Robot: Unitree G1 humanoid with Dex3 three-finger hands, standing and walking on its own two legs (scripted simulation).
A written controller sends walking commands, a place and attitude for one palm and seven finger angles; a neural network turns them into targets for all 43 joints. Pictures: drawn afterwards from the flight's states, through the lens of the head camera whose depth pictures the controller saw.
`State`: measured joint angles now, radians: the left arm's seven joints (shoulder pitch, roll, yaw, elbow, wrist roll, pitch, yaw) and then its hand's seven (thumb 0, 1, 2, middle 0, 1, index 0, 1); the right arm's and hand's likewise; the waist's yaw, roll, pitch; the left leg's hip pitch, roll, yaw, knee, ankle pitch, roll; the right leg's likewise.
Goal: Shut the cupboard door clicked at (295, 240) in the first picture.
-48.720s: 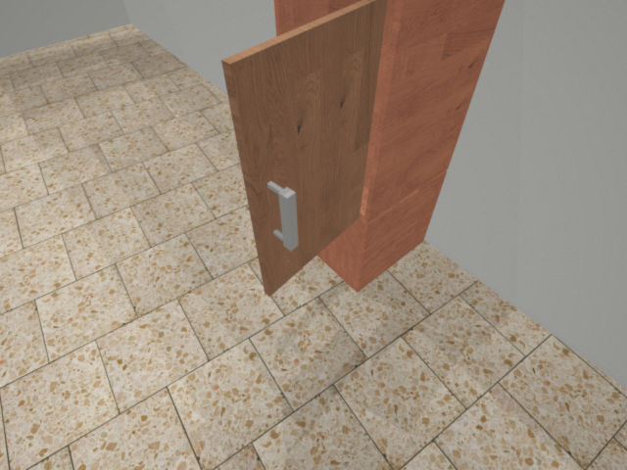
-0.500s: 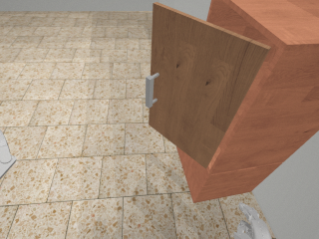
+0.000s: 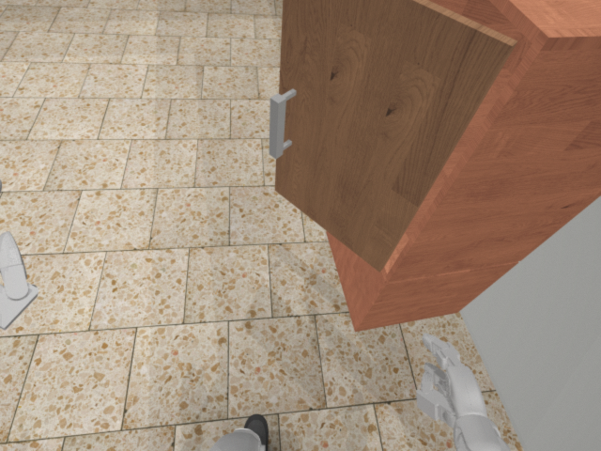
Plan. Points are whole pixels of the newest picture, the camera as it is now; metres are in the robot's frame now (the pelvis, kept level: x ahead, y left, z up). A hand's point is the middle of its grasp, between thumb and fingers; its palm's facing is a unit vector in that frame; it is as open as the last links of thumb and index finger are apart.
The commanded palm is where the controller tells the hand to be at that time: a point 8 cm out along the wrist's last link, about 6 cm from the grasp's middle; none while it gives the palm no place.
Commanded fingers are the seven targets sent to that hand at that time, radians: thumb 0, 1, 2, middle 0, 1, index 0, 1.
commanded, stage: step back with the hand held close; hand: left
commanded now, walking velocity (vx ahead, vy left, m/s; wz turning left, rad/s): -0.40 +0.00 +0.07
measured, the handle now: (283, 124) +0.73 +0.12 -0.06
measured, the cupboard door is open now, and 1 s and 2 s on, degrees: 36 36 36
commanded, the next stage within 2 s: stop stepping back and stand still in 0.24 s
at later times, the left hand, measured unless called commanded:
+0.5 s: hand out of the picture +0.03 +0.23 +0.16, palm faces +0.35 -0.81 -0.47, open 7.5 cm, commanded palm -0.03 +0.28 +0.18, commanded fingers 0.00 0.90 0.90 -0.20 -0.30 -0.20 -0.30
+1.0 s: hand out of the picture -0.10 +0.26 +0.18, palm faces +0.51 -0.71 -0.48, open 7.5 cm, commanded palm -0.15 +0.29 +0.18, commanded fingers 0.00 0.90 0.90 -0.20 -0.30 -0.20 -0.30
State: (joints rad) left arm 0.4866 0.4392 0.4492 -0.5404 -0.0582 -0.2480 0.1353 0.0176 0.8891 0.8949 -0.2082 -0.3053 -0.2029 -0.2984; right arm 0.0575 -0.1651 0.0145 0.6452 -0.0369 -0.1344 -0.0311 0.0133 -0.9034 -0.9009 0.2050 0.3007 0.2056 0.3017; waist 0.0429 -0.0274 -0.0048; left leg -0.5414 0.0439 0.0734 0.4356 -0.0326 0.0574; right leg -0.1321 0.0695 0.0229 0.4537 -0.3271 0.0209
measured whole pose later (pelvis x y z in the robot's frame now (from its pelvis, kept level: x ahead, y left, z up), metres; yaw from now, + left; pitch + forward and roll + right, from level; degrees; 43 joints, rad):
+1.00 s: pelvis -0.27 -0.02 -0.01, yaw +4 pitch -1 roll +0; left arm 0.56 0.46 0.43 -0.49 -0.01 -0.18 0.16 0.02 0.88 0.89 -0.21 -0.31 -0.21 -0.30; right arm 0.33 -0.16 0.02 0.66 -0.02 -0.09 -0.07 0.01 -0.90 -0.90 0.21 0.30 0.20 0.30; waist -0.01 -0.02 -0.08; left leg -0.45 0.04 0.03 0.81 -0.42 0.01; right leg -0.26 0.03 -0.10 0.55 -0.33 -0.09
